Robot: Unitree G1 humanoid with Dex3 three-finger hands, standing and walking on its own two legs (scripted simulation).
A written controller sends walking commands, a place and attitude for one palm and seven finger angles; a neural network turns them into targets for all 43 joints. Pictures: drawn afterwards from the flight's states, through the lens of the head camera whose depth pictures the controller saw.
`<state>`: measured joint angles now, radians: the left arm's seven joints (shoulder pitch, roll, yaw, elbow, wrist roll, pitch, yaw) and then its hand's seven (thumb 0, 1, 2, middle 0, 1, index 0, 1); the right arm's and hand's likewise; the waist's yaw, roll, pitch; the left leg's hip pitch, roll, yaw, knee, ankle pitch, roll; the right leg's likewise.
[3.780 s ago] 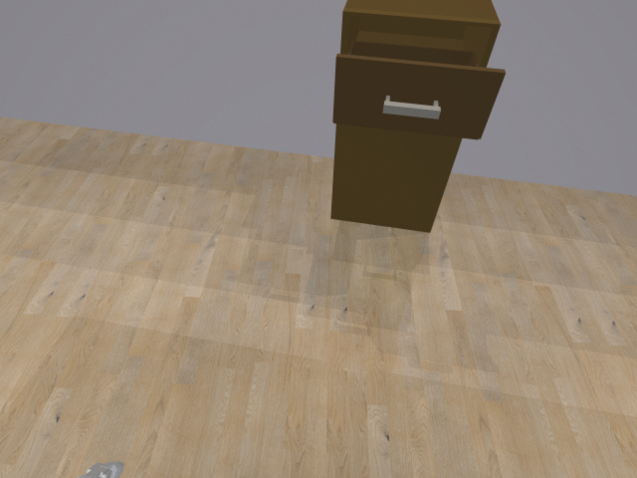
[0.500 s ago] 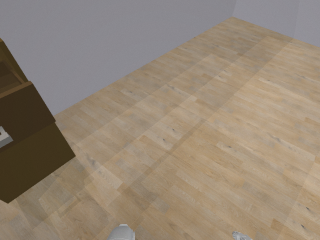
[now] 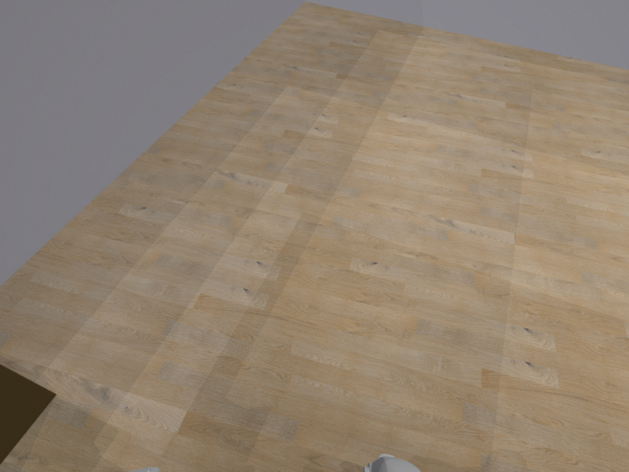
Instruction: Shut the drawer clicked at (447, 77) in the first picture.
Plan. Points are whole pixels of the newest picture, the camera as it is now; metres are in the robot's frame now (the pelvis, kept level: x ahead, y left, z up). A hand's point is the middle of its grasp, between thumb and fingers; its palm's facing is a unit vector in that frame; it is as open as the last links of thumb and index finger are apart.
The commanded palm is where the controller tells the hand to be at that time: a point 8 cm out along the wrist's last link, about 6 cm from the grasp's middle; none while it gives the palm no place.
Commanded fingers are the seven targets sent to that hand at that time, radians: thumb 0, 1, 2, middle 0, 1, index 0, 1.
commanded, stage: turn to face it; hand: left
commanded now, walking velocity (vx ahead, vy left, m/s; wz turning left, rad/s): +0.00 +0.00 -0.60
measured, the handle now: out of the picture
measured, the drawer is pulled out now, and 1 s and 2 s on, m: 0.30 0.30 0.30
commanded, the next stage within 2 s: none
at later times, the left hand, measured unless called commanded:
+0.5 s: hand out of the picture +0.13 +0.17 -0.19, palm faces +0.12 -0.98 -0.14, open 7.4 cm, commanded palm none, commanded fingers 0.00 0.90 0.90 -0.20 -0.30 -0.20 -0.30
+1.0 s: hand out of the picture +0.05 +0.15 -0.14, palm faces +0.42 -0.85 -0.30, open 7.4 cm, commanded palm none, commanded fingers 0.00 0.90 0.90 -0.20 -0.30 -0.20 -0.30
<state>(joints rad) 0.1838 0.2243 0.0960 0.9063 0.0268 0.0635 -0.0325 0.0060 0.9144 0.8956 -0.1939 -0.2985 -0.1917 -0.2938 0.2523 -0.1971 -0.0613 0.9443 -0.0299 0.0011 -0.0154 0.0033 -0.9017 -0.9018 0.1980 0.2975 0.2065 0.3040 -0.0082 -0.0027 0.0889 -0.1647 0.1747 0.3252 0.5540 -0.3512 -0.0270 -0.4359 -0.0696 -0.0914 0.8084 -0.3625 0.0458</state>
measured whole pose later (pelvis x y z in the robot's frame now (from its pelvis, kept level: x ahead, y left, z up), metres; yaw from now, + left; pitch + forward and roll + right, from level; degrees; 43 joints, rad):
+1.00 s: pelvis +0.04 -0.07 +0.00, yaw +24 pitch +0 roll +1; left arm 0.20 0.19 0.05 0.87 0.02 0.02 0.02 0.00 0.91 0.89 -0.20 -0.30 -0.20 -0.29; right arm 0.19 -0.29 -0.12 0.93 -0.03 0.08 0.01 0.01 -0.91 -0.90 0.19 0.30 0.20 0.30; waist -0.01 0.05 0.04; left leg -0.52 -0.03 -0.04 1.06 -0.42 -0.03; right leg -0.24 -0.06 -0.10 0.56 -0.32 -0.01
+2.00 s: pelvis +0.05 -0.07 +0.01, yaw +60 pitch -1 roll +2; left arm 0.22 0.18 0.03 0.87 0.03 0.01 0.02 0.00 0.91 0.89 -0.20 -0.30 -0.20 -0.30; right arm 0.19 -0.26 -0.09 0.95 -0.02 0.08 0.02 0.01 -0.91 -0.90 0.19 0.30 0.20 0.30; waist -0.02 0.02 0.07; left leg -0.46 0.02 0.00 1.08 -0.42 -0.06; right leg -0.20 -0.11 -0.16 0.52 -0.30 0.00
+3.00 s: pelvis +0.09 +0.08 +0.01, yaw +69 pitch -1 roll +0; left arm 0.43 0.12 0.03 1.12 0.03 -0.06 0.01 0.00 0.92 0.89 -0.20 -0.30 -0.20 -0.29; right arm 0.24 -0.17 -0.07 1.05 -0.02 -0.01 0.02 0.01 -0.91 -0.90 0.19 0.30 0.20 0.30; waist 0.02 0.01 0.02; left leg -0.52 0.11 0.07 0.80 -0.20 -0.01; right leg -0.02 -0.03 -0.13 0.33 -0.29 -0.01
